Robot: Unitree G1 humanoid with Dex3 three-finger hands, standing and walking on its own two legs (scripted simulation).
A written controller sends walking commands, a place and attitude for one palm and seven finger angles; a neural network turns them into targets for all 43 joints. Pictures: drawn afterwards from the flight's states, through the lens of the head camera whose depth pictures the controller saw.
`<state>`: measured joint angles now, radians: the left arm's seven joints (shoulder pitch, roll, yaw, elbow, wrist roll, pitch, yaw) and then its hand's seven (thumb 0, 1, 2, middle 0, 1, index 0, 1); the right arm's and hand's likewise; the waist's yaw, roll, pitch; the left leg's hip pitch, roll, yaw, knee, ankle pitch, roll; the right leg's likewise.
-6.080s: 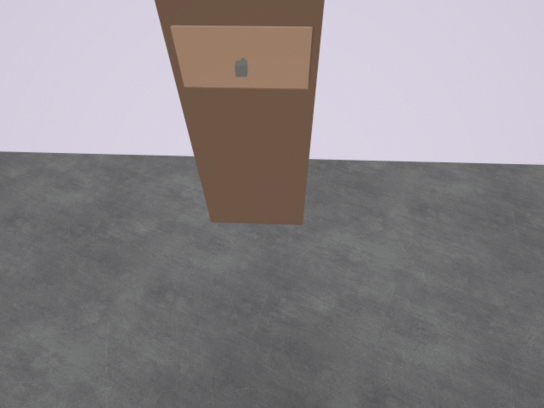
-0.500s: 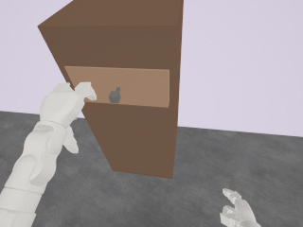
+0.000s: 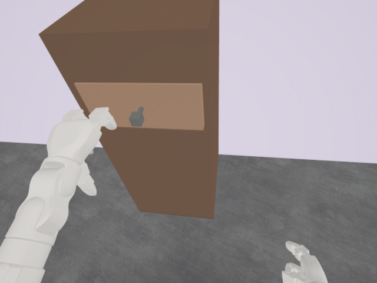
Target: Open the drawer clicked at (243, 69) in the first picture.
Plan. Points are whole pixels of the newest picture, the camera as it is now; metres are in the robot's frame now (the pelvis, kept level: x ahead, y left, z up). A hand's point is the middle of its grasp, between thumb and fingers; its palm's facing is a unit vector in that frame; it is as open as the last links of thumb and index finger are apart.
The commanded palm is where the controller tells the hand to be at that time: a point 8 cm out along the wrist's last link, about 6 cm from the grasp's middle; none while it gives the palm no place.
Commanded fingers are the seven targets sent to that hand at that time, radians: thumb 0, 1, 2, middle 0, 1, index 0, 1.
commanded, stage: move the hooked fingers above the handle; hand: left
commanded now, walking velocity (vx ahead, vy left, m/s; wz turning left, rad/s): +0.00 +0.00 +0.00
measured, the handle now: (138, 115) +0.55 +0.25 +0.02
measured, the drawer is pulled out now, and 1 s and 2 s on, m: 0.00 0.00 0.00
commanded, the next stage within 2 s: none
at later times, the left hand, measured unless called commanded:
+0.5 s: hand (107, 137) +0.38 +0.25 +0.11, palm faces -0.03 -0.03 -1.00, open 13.8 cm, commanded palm +0.37 +0.26 +0.17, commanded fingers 0.00 -0.50 0.30 -0.30 -1.20 -0.30 -1.20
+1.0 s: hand (120, 127) +0.44 +0.25 +0.09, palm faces -0.08 -0.01 -1.00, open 13.8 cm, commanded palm +0.43 +0.26 +0.15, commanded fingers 0.00 -0.50 0.30 -0.30 -1.20 -0.30 -1.20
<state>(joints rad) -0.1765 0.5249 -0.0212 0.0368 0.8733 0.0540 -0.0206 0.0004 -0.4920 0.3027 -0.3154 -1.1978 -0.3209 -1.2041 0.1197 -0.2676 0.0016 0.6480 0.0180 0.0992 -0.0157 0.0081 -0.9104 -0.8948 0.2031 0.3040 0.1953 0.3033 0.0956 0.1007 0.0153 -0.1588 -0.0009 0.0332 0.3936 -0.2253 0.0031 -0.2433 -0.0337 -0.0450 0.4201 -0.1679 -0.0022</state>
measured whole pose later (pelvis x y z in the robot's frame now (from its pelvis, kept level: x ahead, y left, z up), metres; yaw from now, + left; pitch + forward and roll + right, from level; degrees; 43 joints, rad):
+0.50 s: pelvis +0.01 +0.01 +0.00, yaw +0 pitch +3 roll +0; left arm -0.43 0.55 -0.04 0.40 0.92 -0.07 -0.03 0.00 -0.49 0.30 -0.32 -1.20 -0.32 -1.20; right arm 0.21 -0.28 -0.02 0.66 0.02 0.10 -0.05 0.01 -0.91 -0.89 0.20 0.30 0.20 0.30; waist 0.05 0.07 0.00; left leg -0.24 0.00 0.04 0.43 -0.24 0.01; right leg -0.32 -0.04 -0.04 0.44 -0.18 0.00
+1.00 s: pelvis +0.02 +0.01 -0.01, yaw +0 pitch +7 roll +0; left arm -0.61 0.52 -0.10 0.61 0.97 -0.08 0.00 0.00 -0.49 0.30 -0.32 -1.20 -0.32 -1.20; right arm 0.21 -0.26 -0.02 0.65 0.02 0.11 -0.05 0.00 -0.91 -0.89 0.21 0.30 0.20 0.30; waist 0.03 0.05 -0.03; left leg -0.32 0.00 0.04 0.49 -0.29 0.02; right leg -0.40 -0.04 -0.04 0.50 -0.22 0.01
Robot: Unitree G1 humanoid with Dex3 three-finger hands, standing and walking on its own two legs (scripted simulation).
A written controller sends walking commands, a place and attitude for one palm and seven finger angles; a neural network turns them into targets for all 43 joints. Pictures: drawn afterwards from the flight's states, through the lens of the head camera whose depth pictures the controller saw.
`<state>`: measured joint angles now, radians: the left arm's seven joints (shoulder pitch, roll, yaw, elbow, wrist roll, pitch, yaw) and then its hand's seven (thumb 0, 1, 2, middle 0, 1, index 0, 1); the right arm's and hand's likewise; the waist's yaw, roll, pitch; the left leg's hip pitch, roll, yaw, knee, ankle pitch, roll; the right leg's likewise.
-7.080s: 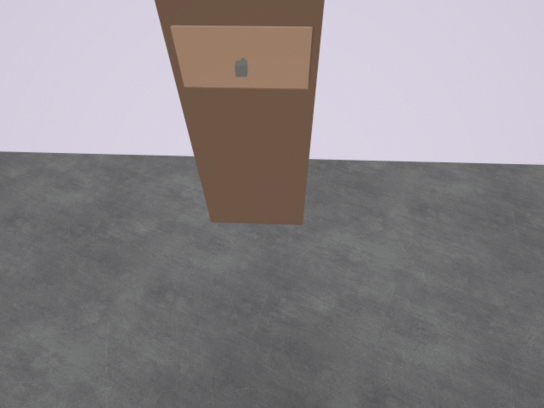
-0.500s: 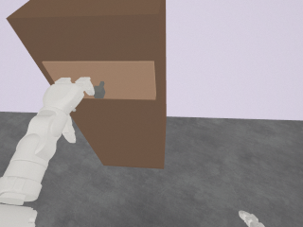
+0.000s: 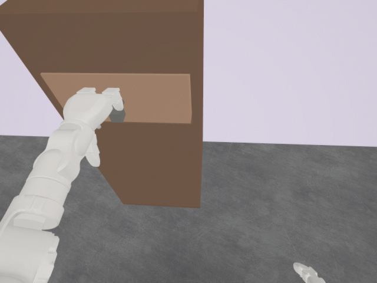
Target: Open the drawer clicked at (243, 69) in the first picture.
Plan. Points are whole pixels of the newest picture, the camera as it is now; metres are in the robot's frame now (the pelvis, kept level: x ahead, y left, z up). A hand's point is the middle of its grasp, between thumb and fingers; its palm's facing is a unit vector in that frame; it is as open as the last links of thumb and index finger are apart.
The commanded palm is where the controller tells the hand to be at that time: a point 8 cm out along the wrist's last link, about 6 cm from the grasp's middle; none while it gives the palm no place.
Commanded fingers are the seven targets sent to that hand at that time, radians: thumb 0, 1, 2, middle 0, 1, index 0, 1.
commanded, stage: move the hooked fingers above the handle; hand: left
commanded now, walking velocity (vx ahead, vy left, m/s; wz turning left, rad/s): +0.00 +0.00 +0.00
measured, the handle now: (118, 109) +0.53 +0.24 +0.03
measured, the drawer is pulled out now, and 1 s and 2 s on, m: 0.00 0.00 0.00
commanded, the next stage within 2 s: none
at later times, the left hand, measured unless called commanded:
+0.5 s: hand (106, 109) +0.48 +0.24 +0.08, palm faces -0.05 -0.03 -1.00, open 13.8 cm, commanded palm +0.46 +0.27 +0.15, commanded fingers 0.00 -0.50 0.30 -0.30 -1.20 -0.30 -1.20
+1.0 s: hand (105, 101) +0.49 +0.24 +0.10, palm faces +0.03 -0.02 -1.00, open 13.8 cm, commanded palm +0.46 +0.26 +0.15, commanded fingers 0.00 -0.50 0.30 -0.30 -1.20 -0.30 -1.20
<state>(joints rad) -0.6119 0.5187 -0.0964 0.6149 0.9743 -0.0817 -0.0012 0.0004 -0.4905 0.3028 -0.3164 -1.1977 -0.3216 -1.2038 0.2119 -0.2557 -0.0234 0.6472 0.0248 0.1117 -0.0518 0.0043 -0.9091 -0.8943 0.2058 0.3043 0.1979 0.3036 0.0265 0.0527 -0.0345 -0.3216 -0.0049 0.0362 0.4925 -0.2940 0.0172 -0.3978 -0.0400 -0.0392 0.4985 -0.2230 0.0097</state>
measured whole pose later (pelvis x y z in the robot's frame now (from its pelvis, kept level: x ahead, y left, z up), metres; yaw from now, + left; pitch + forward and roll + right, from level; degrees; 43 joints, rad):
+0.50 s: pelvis +0.00 +0.00 -0.01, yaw -1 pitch +13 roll +0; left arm -0.80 0.61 0.03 0.88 1.04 -0.24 0.08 0.00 -0.49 0.30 -0.32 -1.20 -0.32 -1.20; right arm 0.33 -0.28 -0.06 0.70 0.01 0.14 -0.05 0.00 -0.91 -0.89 0.21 0.30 0.20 0.30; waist -0.06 0.03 -0.07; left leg -0.49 0.01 0.05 0.61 -0.35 0.02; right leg -0.56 -0.02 -0.03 0.58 -0.25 0.01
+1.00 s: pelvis -0.01 +0.01 -0.01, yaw -1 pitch +14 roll -1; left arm -0.89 0.60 0.01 0.96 1.06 -0.19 0.15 0.00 -0.49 0.30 -0.32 -1.20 -0.33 -1.20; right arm 0.31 -0.27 -0.04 0.68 0.01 0.12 -0.05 0.00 -0.91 -0.89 0.21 0.30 0.20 0.30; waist -0.08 0.03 -0.08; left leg -0.53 0.01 0.05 0.63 -0.34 0.03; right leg -0.59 -0.03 -0.02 0.59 -0.24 0.02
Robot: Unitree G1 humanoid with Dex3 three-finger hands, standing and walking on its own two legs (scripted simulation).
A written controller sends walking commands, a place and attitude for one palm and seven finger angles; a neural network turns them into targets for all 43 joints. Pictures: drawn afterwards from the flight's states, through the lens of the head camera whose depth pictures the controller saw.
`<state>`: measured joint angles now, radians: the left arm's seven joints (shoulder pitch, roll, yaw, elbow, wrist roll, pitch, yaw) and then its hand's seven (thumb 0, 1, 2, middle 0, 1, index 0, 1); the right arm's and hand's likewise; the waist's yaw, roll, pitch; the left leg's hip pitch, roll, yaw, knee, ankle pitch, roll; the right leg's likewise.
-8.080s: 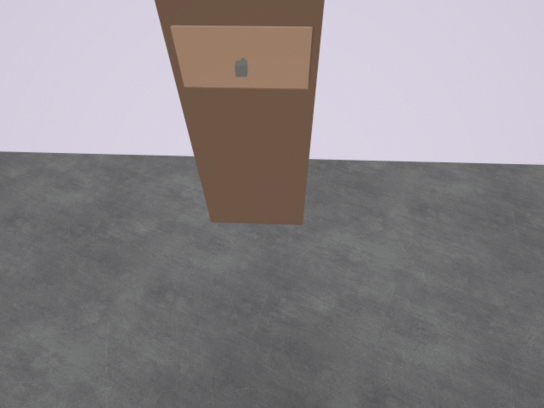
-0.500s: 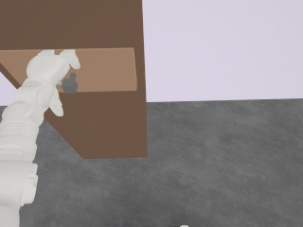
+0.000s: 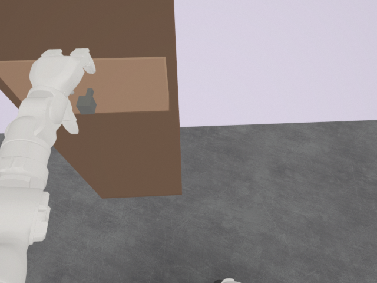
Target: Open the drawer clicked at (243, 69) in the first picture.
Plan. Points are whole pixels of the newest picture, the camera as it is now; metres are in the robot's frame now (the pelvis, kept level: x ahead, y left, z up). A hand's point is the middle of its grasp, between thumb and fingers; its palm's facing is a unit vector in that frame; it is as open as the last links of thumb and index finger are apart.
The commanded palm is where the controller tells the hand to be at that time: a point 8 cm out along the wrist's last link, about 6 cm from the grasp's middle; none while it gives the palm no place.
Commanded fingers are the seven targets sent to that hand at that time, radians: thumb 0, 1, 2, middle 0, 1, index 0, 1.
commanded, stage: move the hooked fingers above the handle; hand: left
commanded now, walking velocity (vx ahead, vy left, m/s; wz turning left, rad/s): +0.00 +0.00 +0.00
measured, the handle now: (88, 100) +0.53 +0.24 +0.04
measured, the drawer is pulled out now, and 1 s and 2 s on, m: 0.00 0.00 0.00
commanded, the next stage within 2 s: none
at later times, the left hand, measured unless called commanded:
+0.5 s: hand (60, 93) +0.49 +0.27 +0.11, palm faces +0.03 -0.01 -1.00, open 13.8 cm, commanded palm +0.47 +0.28 +0.16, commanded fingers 0.00 -0.50 0.30 -0.30 -1.20 -0.30 -1.20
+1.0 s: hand (59, 90) +0.49 +0.27 +0.12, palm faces +0.07 -0.01 -1.00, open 13.7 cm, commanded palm +0.47 +0.27 +0.16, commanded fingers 0.00 -0.50 0.30 -0.30 -1.20 -0.30 -1.20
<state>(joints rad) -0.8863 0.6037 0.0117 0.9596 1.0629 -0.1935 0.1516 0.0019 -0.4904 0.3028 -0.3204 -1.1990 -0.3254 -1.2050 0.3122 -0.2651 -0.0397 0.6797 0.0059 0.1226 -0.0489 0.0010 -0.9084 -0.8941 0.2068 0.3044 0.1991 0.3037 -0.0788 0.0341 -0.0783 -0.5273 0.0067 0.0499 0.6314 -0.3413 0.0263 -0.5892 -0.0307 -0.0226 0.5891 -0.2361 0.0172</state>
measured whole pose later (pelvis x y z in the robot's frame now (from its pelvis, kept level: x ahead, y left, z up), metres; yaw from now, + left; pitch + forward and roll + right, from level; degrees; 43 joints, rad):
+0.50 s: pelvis +0.00 +0.00 +0.00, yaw +0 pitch +15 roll -1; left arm -0.87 0.66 0.04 0.96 1.06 -0.21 0.15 0.00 -0.49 0.30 -0.32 -1.20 -0.33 -1.21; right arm 0.33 -0.28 -0.05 0.70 0.00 0.12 -0.05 0.00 -0.91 -0.89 0.21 0.30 0.20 0.30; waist -0.07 0.04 -0.08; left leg -0.55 0.02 0.04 0.65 -0.35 0.02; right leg -0.61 -0.02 -0.03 0.60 -0.24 0.01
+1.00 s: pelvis +0.01 +0.00 +0.00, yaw +0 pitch +15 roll -1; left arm -0.87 0.64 0.04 0.95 1.05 -0.20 0.18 0.00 -0.49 0.30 -0.33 -1.20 -0.34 -1.22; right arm 0.33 -0.27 -0.06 0.70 0.00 0.12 -0.04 0.00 -0.91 -0.89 0.21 0.30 0.20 0.30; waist -0.07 0.05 -0.09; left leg -0.57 0.01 0.04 0.66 -0.36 0.03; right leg -0.62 -0.03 -0.03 0.61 -0.25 0.02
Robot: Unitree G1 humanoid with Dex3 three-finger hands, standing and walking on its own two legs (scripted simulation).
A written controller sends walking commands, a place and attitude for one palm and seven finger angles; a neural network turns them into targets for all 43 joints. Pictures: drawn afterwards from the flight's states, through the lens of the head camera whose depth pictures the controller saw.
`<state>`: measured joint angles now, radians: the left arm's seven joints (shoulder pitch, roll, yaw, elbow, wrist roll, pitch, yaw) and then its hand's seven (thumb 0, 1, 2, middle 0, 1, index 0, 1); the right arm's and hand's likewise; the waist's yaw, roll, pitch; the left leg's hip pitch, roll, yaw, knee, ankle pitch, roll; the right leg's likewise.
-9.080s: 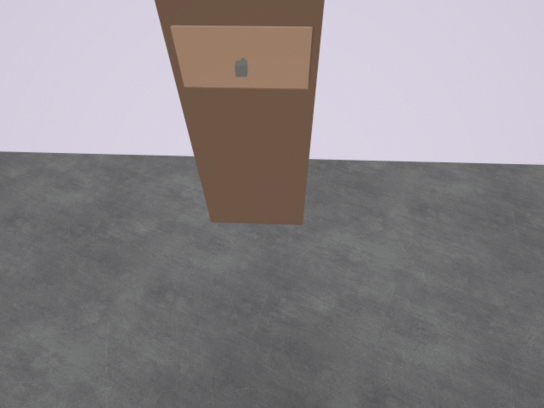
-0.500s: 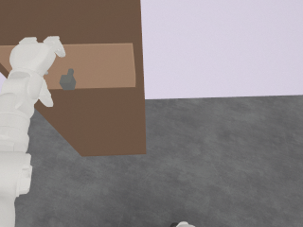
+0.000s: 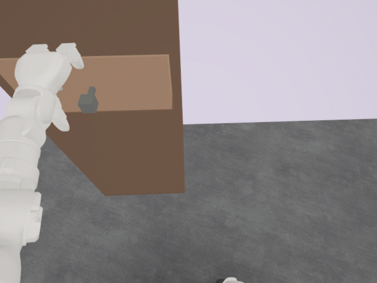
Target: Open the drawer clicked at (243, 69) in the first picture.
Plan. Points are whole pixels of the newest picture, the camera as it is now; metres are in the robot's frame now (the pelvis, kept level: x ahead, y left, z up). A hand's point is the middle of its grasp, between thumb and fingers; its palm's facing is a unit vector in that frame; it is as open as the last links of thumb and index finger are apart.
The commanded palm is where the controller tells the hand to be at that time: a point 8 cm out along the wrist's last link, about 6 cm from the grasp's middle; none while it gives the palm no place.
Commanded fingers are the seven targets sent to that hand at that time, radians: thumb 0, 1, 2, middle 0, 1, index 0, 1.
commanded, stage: move the hooked fingers above the handle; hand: left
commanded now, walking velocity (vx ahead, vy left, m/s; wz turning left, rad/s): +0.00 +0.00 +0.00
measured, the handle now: (89, 98) +0.53 +0.24 +0.05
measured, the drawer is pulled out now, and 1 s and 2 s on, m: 0.00 0.00 0.00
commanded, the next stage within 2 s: none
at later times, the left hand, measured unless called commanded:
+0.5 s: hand (50, 95) +0.47 +0.28 +0.12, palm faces +0.04 +0.04 -1.00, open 13.8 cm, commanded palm +0.46 +0.26 +0.16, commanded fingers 0.00 -0.50 0.30 -0.30 -1.20 -0.30 -1.20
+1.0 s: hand (57, 94) +0.48 +0.27 +0.11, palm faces +0.01 +0.05 -1.00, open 13.7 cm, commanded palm +0.46 +0.26 +0.16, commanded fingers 0.00 -0.50 0.30 -0.30 -1.20 -0.30 -1.20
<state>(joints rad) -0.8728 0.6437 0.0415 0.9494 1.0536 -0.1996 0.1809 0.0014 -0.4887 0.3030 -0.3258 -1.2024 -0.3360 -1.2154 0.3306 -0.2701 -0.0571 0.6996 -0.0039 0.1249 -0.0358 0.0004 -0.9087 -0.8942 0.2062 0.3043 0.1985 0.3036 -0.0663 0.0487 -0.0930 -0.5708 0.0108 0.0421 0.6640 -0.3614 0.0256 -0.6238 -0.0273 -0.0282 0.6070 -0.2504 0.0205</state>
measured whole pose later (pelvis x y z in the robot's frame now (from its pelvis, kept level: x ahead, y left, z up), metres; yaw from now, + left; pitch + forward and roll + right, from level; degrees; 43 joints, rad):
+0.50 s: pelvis -0.01 -0.01 +0.00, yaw +0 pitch +14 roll -1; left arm -0.87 0.66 0.03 0.98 1.07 -0.14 0.18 0.00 -0.49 0.30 -0.32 -1.20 -0.32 -1.21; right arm 0.32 -0.28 -0.06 0.70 0.01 0.11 -0.05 0.00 -0.91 -0.89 0.21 0.30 0.20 0.30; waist -0.06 0.05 -0.07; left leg -0.56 0.01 0.04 0.65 -0.34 0.02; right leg -0.61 -0.02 -0.03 0.60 -0.24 0.01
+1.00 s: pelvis -0.01 -0.01 +0.00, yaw -1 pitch +14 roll +0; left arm -0.85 0.64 0.06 1.00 1.07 -0.07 0.18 0.00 -0.49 0.30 -0.36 -1.23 -0.34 -1.22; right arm 0.29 -0.26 -0.03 0.69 0.02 0.13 -0.05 0.00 -0.91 -0.89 0.21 0.30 0.20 0.30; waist -0.07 0.07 -0.07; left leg -0.52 0.02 0.07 0.61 -0.33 0.02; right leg -0.60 -0.02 0.00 0.59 -0.23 0.01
